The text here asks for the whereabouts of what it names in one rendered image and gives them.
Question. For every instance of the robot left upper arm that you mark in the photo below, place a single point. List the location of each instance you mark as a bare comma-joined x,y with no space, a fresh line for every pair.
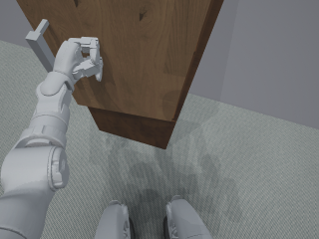
31,176

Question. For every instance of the robot right shin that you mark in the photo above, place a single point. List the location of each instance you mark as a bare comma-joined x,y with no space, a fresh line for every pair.
172,231

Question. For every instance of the handle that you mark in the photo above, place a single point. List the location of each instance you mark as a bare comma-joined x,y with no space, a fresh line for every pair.
40,47

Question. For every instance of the cupboard door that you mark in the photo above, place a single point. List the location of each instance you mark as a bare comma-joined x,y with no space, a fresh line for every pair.
146,47

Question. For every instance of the right robot thigh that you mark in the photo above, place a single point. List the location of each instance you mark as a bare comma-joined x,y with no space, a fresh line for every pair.
181,215

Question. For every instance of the left robot hand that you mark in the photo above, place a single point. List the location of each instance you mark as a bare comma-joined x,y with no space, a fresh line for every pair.
70,61

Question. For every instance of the robot left forearm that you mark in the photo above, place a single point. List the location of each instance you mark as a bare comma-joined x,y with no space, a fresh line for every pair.
50,119

